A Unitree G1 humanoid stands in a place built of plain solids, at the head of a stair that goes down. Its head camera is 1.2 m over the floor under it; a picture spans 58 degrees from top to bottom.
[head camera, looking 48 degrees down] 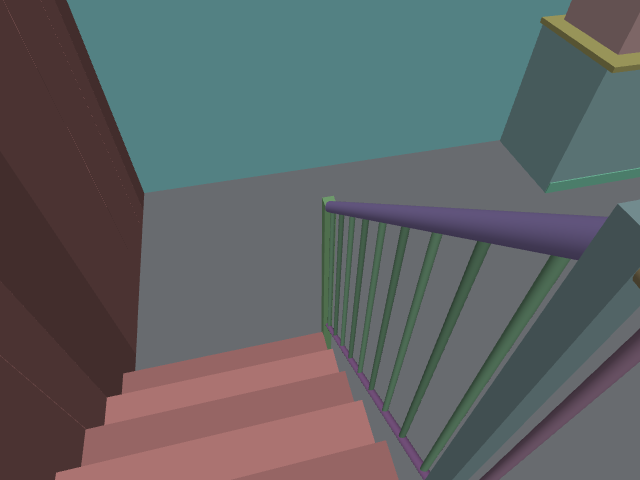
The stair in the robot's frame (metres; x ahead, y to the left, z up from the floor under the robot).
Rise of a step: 0.18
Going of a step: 0.20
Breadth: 1.04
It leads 13 degrees to the left of straight ahead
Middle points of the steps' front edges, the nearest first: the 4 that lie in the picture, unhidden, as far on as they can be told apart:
0.50 0.35 -0.35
0.70 0.40 -0.53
0.89 0.44 -0.70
1.09 0.49 -0.88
